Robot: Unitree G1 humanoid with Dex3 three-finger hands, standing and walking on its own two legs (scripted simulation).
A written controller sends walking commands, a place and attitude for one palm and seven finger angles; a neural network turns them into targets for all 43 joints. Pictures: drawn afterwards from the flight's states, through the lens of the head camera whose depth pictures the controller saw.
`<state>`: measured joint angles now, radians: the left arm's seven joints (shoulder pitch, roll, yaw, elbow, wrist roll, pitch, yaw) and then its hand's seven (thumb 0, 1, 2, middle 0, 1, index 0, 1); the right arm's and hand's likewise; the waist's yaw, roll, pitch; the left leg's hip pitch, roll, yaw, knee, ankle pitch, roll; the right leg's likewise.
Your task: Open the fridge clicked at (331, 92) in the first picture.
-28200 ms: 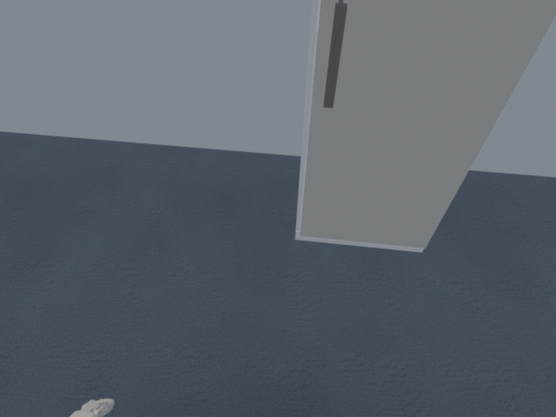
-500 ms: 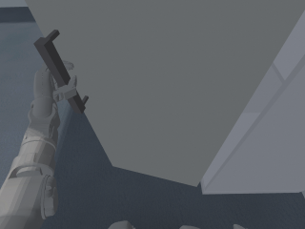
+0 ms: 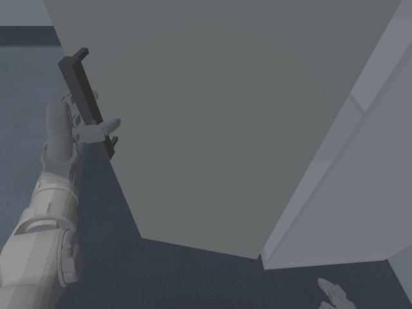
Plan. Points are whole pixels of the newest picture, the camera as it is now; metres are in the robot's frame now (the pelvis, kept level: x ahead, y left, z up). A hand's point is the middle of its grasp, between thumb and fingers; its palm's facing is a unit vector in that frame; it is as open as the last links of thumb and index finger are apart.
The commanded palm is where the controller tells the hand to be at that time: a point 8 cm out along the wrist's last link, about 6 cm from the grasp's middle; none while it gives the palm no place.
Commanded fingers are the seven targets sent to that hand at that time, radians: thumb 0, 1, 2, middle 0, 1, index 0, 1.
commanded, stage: loosen the grip on the handle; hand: left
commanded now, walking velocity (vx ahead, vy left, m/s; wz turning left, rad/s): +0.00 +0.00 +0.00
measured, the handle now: (96, 109) +0.49 +0.23 +0.13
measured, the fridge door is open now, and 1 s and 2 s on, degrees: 75 74 74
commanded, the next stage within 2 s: slip the hand off the handle in 0.32 s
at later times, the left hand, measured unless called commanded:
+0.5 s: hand (90, 128) +0.47 +0.25 +0.09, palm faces +0.33 -0.93 -0.16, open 14.1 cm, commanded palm +0.43 +0.31 +0.09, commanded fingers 0.00 -0.55 0.20 -0.25 -1.15 -0.25 -1.15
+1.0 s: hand (58, 125) +0.48 +0.32 +0.09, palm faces +0.35 -0.92 -0.16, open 14.7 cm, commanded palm +0.43 +0.36 +0.09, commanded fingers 0.00 -0.55 0.20 -0.25 -1.15 -0.25 -1.15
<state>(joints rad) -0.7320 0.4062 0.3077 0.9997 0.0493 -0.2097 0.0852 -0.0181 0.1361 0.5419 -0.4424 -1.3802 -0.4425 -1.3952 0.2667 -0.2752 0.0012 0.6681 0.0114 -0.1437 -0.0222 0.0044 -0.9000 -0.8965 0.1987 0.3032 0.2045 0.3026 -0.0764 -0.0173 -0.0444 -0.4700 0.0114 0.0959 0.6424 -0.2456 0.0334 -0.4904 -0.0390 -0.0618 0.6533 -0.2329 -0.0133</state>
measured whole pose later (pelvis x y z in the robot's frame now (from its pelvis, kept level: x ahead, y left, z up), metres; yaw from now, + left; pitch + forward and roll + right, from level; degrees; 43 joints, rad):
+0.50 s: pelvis +0.04 +0.01 +0.00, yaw -1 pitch +8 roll -1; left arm -0.61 0.40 0.35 0.91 0.00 -0.24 0.07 -0.01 -0.54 0.20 -0.27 -1.17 -0.34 -1.22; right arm 0.34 -0.27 0.01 0.71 0.01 -0.09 -0.04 0.01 -0.90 -0.90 0.20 0.30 0.21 0.30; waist -0.06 0.00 -0.07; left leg -0.52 0.02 0.08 0.72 -0.33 0.04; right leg -0.53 -0.02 -0.06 0.68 -0.30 0.00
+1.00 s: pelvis +0.06 +0.00 -0.01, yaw +0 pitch +12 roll -2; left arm -0.60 0.57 0.50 0.95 -0.04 -0.28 -0.14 -0.01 -0.54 0.20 -0.25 -1.15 -0.25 -1.15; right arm 0.33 -0.27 0.01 0.67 0.02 -0.02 -0.07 0.00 -0.90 -0.90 0.20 0.30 0.21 0.30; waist -0.05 0.00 -0.08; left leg -0.59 0.03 0.05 0.76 -0.38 0.03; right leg -0.57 0.00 -0.08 0.70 -0.34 -0.01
